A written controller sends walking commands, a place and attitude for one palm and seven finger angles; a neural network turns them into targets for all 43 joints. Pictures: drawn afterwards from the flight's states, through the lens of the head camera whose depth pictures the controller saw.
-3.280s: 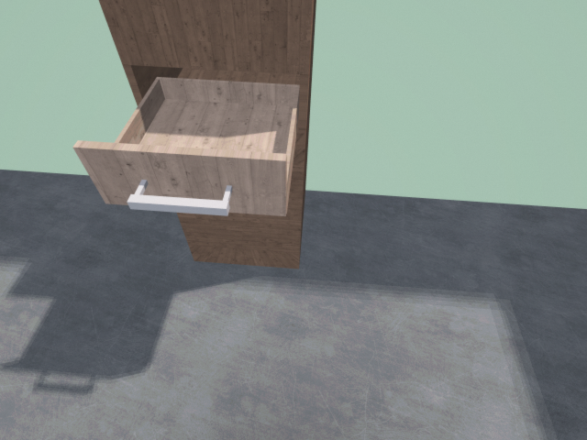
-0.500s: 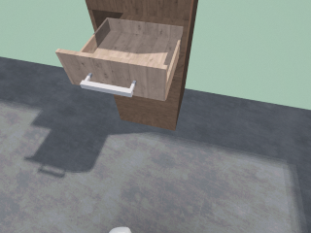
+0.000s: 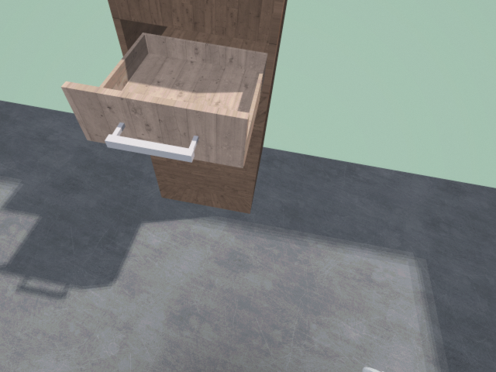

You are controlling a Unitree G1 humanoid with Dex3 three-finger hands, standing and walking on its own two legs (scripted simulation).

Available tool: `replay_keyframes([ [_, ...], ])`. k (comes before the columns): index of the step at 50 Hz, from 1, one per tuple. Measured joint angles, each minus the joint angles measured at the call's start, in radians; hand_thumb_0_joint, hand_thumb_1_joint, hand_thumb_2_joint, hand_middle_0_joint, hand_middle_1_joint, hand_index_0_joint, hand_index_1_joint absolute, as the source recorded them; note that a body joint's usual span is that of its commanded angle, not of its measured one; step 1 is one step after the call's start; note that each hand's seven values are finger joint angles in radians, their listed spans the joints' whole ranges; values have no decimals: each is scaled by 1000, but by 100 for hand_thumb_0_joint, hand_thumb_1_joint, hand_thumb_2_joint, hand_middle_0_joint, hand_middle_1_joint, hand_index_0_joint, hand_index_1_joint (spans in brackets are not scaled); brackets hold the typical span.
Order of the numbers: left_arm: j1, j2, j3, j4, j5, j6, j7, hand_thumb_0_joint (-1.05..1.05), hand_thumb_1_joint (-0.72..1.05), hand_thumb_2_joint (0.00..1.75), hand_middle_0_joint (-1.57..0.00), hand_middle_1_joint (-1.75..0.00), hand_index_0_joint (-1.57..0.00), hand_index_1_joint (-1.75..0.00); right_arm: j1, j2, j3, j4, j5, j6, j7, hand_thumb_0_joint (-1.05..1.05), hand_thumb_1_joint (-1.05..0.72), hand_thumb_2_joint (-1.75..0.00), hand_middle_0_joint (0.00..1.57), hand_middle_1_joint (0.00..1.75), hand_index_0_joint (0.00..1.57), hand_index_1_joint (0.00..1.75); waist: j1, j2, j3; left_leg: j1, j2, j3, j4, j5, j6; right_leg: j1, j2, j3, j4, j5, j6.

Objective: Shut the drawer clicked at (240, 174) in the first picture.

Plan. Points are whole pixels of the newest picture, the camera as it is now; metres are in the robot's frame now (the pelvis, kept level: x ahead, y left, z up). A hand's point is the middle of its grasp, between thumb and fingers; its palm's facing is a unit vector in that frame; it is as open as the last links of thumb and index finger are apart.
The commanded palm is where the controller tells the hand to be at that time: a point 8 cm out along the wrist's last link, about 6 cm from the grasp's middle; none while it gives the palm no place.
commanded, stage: take the last steps up to it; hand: left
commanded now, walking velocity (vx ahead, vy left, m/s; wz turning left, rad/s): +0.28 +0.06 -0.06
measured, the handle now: (154, 141) +0.54 +0.26 -0.01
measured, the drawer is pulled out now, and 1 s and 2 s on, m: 0.30 0.30 0.30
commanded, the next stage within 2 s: come to a stop and stand still in 0.52 s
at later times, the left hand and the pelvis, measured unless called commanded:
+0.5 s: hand out of the picture +0.08 +0.17 -0.18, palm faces +0.06 -0.98 -0.16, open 7.4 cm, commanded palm none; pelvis +0.11 -0.01 +0.00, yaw +0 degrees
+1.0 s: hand (172, 290) +0.28 +0.17 -0.17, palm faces +0.00 -0.97 -0.23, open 7.3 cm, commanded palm none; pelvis +0.20 -0.01 +0.00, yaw -1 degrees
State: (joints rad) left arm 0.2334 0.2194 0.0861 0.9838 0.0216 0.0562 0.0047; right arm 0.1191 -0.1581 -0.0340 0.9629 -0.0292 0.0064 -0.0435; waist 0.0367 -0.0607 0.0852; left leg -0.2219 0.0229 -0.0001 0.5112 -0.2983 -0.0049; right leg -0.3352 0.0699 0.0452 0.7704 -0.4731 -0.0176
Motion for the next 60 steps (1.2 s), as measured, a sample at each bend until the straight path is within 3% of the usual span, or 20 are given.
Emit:
replay_keyframes([
  [4,-22,8,1,-4,9,-9,-18,1,91,90,-20,-30,-20,-30,67,8,9,17,-11,-10,8,0,-91,-90,20,30,20,30,-8,15,-7,39,12,4,-56,16,-6,-38,-46,-32,116,12,6],
  [9,-29,0,-14,-8,7,-38,-31,1,91,90,-20,-30,-20,-30,152,-6,3,62,-8,-12,18,0,-91,-90,20,30,20,30,-28,59,-15,66,35,21,-42,-18,-24,51,-84,-88,-136,72,1],
  [10,-24,3,-16,-12,8,-50,-33,1,91,90,-20,-30,-20,-30,173,-8,1,69,-2,-11,20,0,-91,-90,20,30,20,30,-31,55,-23,52,31,26,-1,-47,-23,83,-91,-83,-218,102,-5],
  [11,-24,0,-16,-7,10,-62,-29,1,91,90,-20,-30,-20,-30,185,-14,-2,81,4,-5,23,0,-91,-90,20,30,20,30,-32,60,-22,28,32,29,72,-105,-18,85,-90,-81,-228,169,-5],
  [13,-23,-17,-22,6,8,-73,-21,1,91,90,-20,-30,-20,-30,200,-31,-11,106,4,12,32,0,-91,-90,20,30,20,30,-44,86,-13,-43,32,20,264,-199,-8,108,-84,-101,-215,165,-2],
  [16,8,-33,-24,19,7,-81,-11,1,91,90,-20,-30,-20,-30,212,-41,-22,129,3,18,42,1,-91,-90,20,30,20,30,-45,83,-18,-141,28,42,420,-167,-6,172,-91,-112,-281,152,0],
  [21,57,-43,-28,64,6,-90,-7,1,91,90,-20,-30,-20,-30,179,-31,-25,112,9,4,56,1,-91,-90,19,30,19,30,-38,44,-6,-198,40,81,263,-50,-17,256,-105,-109,-385,171,15],
  [25,89,-51,-27,102,2,-84,-7,1,91,90,-20,-30,-20,-30,143,-21,-19,90,9,-23,59,1,-91,-90,19,30,19,30,-28,32,5,-153,33,93,61,68,-10,289,-112,-112,-356,116,39],
  [27,105,-54,-27,114,-1,-72,-5,1,91,90,-20,-30,-20,-30,135,-20,-17,80,2,-47,52,0,-91,-90,19,30,19,30,-26,34,0,-141,31,89,37,137,16,249,-117,-115,-225,37,33],
  [29,98,-46,-26,121,-1,-54,0,1,91,90,-20,-30,-20,-30,116,-1,-12,72,-3,-52,40,0,-91,-90,19,30,19,30,-19,10,6,-137,22,113,87,86,32,155,-120,-90,19,-61,7],
  [32,70,-46,-26,115,4,-42,-2,1,91,90,-20,-30,-20,-30,114,16,-4,62,-4,-54,25,0,-92,-90,19,30,20,30,-21,11,-1,-96,14,129,49,61,35,29,-118,-106,215,-54,-11],
  [34,40,-53,-30,98,3,-43,-3,1,91,90,-20,-30,-20,-30,116,13,0,70,-5,-50,13,0,-93,-90,20,30,20,30,-23,23,-1,-65,5,130,3,76,32,-8,-123,-119,170,-20,-5],
  [36,12,-59,-36,77,1,-49,2,1,91,90,-20,-30,-20,-30,116,10,7,85,-4,-43,8,0,-94,-90,20,30,20,30,-25,36,1,-41,-1,125,-23,81,32,-3,-121,-122,28,33,7],
  [39,-7,-44,-38,56,4,-64,14,1,92,90,-20,-30,-20,-30,117,20,12,111,10,-23,8,0,-94,-90,20,30,20,30,-22,17,-8,-27,-16,133,0,49,17,41,-123,-92,-197,213,0],
  [44,-35,-43,-46,59,4,-39,14,1,92,90,-20,-30,-20,-30,113,15,-3,122,16,10,15,1,-93,-90,20,30,20,30,-49,50,-28,-8,10,112,-1,24,-4,66,-96,-112,-203,174,-11],
  [48,-69,-40,-38,37,1,-37,21,1,92,90,-20,-30,-20,-30,101,12,-14,108,17,18,12,0,-93,-90,20,30,20,30,-57,53,-2,-21,24,104,31,8,-12,72,-84,-119,-205,168,-19],
  [55,-113,-37,-29,5,2,-28,30,1,91,90,-20,-30,-20,-30,77,-13,-29,80,19,38,11,0,-92,-90,20,30,20,30,-52,41,43,-42,20,67,100,2,-21,86,-85,-129,-195,164,-18],
  [58,-117,-29,-26,2,0,-18,29,1,91,90,-20,-30,-20,-30,70,-17,-31,72,15,35,13,0,-92,-90,19,30,19,30,-49,22,42,-24,9,67,58,-16,2,76,-93,-129,-183,164,-5],
  [60,-115,-20,-22,-1,-5,-9,31,1,91,90,-20,-30,-20,-30,69,-12,-25,62,8,28,11,0,-91,-90,19,30,19,30,-41,11,38,-27,9,73,48,5,12,51,-87,-106,-105,86,3],
])
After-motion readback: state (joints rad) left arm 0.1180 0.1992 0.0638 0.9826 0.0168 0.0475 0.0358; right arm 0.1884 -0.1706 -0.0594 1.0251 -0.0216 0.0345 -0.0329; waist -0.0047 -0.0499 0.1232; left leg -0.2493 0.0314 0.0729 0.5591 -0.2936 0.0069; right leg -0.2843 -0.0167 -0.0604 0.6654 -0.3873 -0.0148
